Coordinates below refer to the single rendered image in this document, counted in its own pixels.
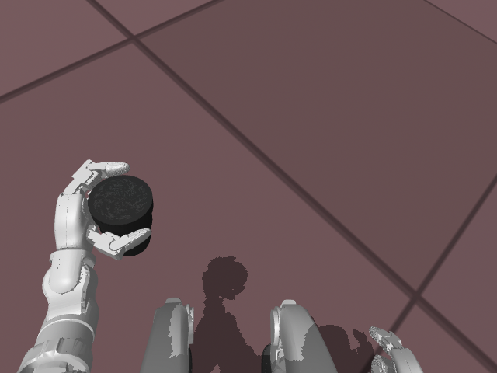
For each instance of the left robot arm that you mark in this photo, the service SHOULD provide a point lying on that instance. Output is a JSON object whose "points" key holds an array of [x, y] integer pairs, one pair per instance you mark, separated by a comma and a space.
{"points": [[65, 339]]}

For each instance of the right robot hand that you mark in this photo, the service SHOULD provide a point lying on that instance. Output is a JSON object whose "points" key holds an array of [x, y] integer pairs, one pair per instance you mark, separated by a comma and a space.
{"points": [[402, 359]]}

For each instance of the left robot hand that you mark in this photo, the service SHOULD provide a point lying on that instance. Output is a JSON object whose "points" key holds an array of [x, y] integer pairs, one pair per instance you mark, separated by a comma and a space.
{"points": [[73, 223]]}

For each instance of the cup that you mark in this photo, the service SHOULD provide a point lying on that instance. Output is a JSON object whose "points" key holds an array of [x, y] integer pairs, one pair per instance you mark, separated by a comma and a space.
{"points": [[121, 205]]}

